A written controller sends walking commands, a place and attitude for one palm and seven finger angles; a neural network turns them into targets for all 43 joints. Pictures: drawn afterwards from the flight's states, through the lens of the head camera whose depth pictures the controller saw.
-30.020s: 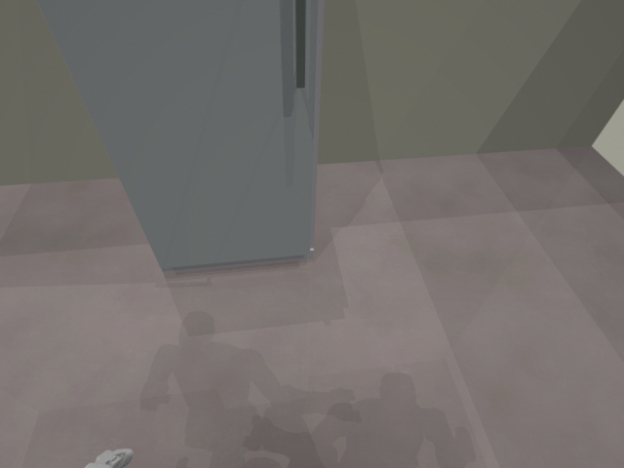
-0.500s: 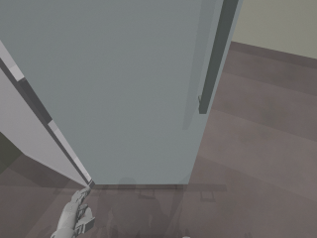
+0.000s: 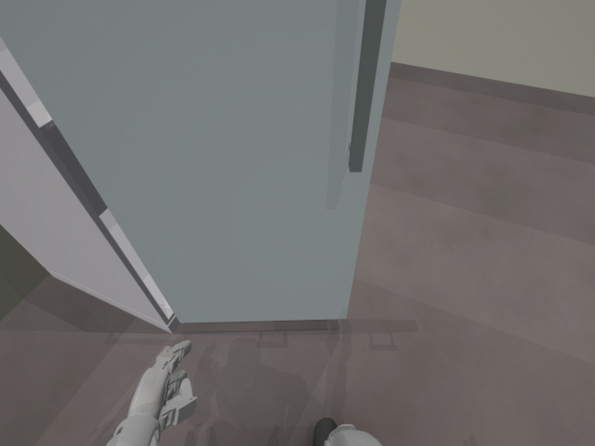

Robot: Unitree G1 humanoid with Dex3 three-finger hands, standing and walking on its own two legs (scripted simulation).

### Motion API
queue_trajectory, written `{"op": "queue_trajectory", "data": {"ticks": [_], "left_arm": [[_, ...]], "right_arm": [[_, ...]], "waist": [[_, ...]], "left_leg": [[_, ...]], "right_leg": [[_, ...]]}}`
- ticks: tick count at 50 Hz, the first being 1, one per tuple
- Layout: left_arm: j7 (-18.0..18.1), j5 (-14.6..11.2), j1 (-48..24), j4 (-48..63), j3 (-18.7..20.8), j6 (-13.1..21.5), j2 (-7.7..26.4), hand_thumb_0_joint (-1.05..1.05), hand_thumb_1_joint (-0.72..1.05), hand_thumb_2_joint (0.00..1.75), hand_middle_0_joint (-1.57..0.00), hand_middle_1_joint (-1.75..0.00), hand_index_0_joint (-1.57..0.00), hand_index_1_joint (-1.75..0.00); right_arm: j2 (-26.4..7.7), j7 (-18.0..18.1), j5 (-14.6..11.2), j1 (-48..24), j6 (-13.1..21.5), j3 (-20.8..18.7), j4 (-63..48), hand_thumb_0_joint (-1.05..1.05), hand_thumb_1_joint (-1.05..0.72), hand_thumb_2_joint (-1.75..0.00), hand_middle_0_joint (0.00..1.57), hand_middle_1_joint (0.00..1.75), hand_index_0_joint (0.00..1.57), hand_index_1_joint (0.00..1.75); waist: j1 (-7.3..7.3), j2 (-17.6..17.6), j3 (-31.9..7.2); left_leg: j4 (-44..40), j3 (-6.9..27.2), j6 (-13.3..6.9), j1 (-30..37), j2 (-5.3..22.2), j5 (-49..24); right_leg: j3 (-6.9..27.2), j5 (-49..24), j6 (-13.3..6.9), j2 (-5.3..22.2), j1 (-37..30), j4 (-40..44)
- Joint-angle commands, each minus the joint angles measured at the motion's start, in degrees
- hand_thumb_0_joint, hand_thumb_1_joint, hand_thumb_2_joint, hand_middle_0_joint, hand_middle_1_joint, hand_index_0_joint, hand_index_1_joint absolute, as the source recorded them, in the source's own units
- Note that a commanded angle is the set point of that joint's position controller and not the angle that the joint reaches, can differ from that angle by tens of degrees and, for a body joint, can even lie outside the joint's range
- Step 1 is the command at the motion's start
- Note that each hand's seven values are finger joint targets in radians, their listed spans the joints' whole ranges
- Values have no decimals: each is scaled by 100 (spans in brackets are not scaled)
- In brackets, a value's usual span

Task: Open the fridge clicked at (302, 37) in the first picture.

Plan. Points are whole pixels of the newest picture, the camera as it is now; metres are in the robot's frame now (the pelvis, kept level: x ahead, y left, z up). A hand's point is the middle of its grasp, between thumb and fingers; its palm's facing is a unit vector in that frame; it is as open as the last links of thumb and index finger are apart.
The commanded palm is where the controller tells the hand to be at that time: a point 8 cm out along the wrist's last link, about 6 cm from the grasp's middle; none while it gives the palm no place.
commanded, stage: stop stepping back and stand still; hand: right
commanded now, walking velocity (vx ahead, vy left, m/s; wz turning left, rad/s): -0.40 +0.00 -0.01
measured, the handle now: (369, 28) +0.57 -0.12 +0.28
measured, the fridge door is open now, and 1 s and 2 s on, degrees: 65 65 65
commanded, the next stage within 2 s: let the arm hang, fingers relaxed in 0.84 s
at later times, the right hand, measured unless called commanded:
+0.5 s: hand out of the picture +0.07 -0.31 +0.19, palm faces +0.49 +0.77 -0.41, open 7.4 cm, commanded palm +0.03 -0.33 +0.19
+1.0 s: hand out of the picture +0.08 -0.35 +0.12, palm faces +0.48 +0.74 -0.48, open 7.4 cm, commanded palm none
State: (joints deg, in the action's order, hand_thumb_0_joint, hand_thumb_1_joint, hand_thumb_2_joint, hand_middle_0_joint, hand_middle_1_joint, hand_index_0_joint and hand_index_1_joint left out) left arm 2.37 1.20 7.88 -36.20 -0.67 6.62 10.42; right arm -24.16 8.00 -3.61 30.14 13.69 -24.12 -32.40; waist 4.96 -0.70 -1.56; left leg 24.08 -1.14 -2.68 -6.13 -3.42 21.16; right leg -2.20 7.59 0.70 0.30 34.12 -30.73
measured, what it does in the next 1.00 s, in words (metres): walks backwards: right foot, then left foot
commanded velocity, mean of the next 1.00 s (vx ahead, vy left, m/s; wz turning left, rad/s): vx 0.13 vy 0.05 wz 0.00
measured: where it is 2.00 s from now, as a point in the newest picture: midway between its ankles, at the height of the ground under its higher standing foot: outside the picture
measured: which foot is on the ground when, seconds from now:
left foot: down 0.00-0.12, up 0.14-0.36, down 0.38-1.00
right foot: up 0.00-0.08, down 0.10-0.36, up 0.38-0.58, down 0.60-0.82, up 0.84-1.00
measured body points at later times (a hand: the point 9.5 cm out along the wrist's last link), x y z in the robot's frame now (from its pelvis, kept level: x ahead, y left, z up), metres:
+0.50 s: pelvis -0.11 -0.03 +0.01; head -0.13 -0.07 +0.46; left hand +0.03 +0.22 -0.07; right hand +0.04 -0.35 +0.21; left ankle -0.11 +0.06 -0.72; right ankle -0.07 -0.15 -0.65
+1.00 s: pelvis -0.10 -0.06 +0.00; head -0.11 -0.04 +0.45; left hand +0.05 +0.17 -0.11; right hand +0.05 -0.39 +0.15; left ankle -0.07 +0.03 -0.72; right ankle -0.10 -0.16 -0.69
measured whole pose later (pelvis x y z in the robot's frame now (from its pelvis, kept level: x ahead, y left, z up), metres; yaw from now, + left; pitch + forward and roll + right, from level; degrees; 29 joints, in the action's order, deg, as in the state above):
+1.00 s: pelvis -0.10 -0.06 +0.00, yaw -7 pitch +0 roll +0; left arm 0.0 0.3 14.5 -42.2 1.4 4.4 13.3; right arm -20.9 5.5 0.8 23.2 8.1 -20.4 -11.5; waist 0.0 -1.8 -1.7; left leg 33.4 -7.9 -3.2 -18.1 1.1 15.5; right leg -3.8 24.2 -0.2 1.4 25.9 -52.2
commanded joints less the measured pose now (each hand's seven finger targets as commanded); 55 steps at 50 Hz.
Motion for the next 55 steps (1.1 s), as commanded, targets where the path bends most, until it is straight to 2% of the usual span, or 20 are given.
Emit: {"op": "queue_trajectory", "data": {"ticks": [1,4,6,10,13,15,17,19,21,24,28,31,33,38,42,46,47,50,53,55], "left_arm": [[214,-70,-247,637,270,248,641,0,90,90,-20,-30,-20,-30],[392,-151,-413,761,162,179,877,0,90,90,-20,-30,-20,-30],[254,-25,-216,826,246,346,927,0,90,90,-20,-30,-20,-30],[67,-85,-186,1013,317,423,810,0,90,90,-20,-30,-20,-30],[33,-68,-326,1175,327,258,861,0,90,90,-20,-30,-20,-30],[50,13,-299,1213,335,211,795,0,90,90,-20,-30,-20,-30],[87,-19,-118,1138,376,96,742,0,90,90,-20,-30,-20,-30],[179,-51,-48,892,463,-4,867,0,90,90,-20,-30,-20,-30],[78,34,57,708,380,14,880,0,90,90,-20,-30,-20,-30],[315,-89,-154,727,439,161,859,0,90,90,-20,-30,-20,-30],[467,-46,262,595,342,423,839,0,90,90,-20,-30,-20,-30],[359,-83,145,840,315,553,926,0,90,90,-20,-30,-20,-30],[242,-38,113,753,314,600,835,0,90,90,-20,-30,-20,-30],[70,-50,81,866,322,499,835,0,90,90,-20,-30,-20,-30],[128,-93,-12,923,442,264,812,0,90,90,-20,-30,-20,-30],[128,-73,125,648,302,265,719,0,90,90,-20,-30,-20,-30],[-427,-53,249,-529,454,104,1081,0,90,90,-20,-30,-20,-30],[-307,-43,882,-366,262,-495,548,0,90,90,-20,-30,-20,-30],[-242,182,864,-250,457,-513,1474,0,90,90,-20,-30,-20,-30],[-111,290,569,-143,443,-501,1568,0,90,90,-20,-30,-20,-30]], "right_arm": [[-1145,-2,44,-1300,342,-468,-765,0,-90,-90,20,30,20,30],[-1152,-91,17,-1441,21,-490,-574,0,-90,-90,20,30,20,30],[-968,-81,-4,-1186,46,-463,-560,0,-90,-90,20,30,20,30],[-1039,-13,-70,-185,-23,-770,-874,0,-90,-90,20,30,20,30],[-978,30,26,632,-15,-831,-1427,0,-90,-90,20,30,20,30],[-1099,50,63,888,14,-921,-1445,0,-90,-90,20,30,20,30],[-1232,76,138,867,-76,-922,-1409,0,-90,-90,20,30,20,30],[-1225,111,71,125,-158,-975,-1558,0,-90,-90,20,30,20,30],[-1820,73,-2,-1171,-29,-1404,-1439,0,-90,-90,20,30,20,30],[-775,38,114,-1472,-197,-309,-80,0,-90,-90,20,30,20,30],[-632,196,235,-1298,-48,-22,-132,0,-90,-90,20,30,20,30],[-879,151,259,-1395,137,-258,-911,0,-90,-90,20,30,20,30],[-1268,67,188,-1105,228,-692,-1285,0,-90,-90,20,30,20,30],[-1103,138,176,162,175,-949,-1037,0,-90,-90,20,30,20,30],[-1093,115,78,-230,31,-919,-247,0,-90,-90,20,30,20,30],[-802,84,111,-323,140,-692,133,0,-90,-90,20,30,20,30],[506,-521,707,-985,-947,1367,3683,0,-90,-90,20,30,20,30],[761,-702,531,-992,-1482,1653,4124,0,-90,-90,20,30,20,30],[905,-758,516,-937,-1516,1858,4921,0,-90,-90,20,30,20,30],[706,-797,467,-1536,-1473,1871,5237,0,-90,-90,20,30,20,30]], "waist": [[-411,1842,-590],[-586,190,-319],[-404,-2067,-925],[-357,-626,-782],[-310,-1658,-529],[-269,-1739,-491],[-191,-135,-593],[-401,1527,-73],[-851,1294,-50],[-708,502,273],[-633,-270,-148],[-634,-1276,313],[-671,-937,482],[-407,-1398,-27],[-485,1632,17],[-585,716,-10],[-945,303,240],[-911,879,126],[-750,-401,-43],[-699,-61,49]], "left_leg": [[-301,669,-500,-893,1928,-4662],[1538,-138,237,-1186,915,-4298],[3327,482,271,-1680,-44,1241],[2715,178,195,-783,-17,613],[2165,-600,97,521,-454,539],[1234,-605,-26,1273,-351,723],[-407,43,-323,959,364,870],[-1970,2975,-1123,-1822,2562,2189],[-1421,1976,-1096,-3240,2619,1346],[-1328,1448,-545,-2832,1843,3062],[266,569,-346,-1246,1226,1045],[2773,-240,317,-2896,223,906],[3083,-5,265,-2933,461,752],[1005,-419,223,90,257,-185],[-1412,3196,-791,-315,2290,1469],[-966,1786,-747,-1071,1914,256],[207,-100,-656,-1238,2291,-2479],[610,-302,-370,-1934,1445,-1306],[2869,-332,276,-2721,467,954],[3663,561,283,-2533,684,1121]], "right_leg": [[392,1357,78,-73,-1253,-2141],[223,-2150,-114,37,-2567,530],[2019,-3719,-706,1518,-3128,1209],[2182,2515,-305,1278,-1621,2690],[1191,3608,320,832,-248,3256],[915,3426,262,710,198,2893],[-65,2641,172,-50,-124,413],[386,1815,8,-406,-83,-3804],[710,1040,74,419,-876,-4754],[121,1302,-155,363,-1224,-2413],[-451,1518,-360,-75,-2236,416],[2818,1141,-1276,1939,-2715,1720],[2886,548,-1288,1959,-2292,1835],[699,2012,-667,1177,-624,976],[200,2382,-196,-65,342,-3452],[262,1535,-149,337,-733,-2508],[78,2036,-135,824,-239,-2350],[-287,669,-72,195,-1775,-791],[2668,-680,-1325,2143,-1913,642],[2807,-1187,-1758,2417,-1526,1017]]}}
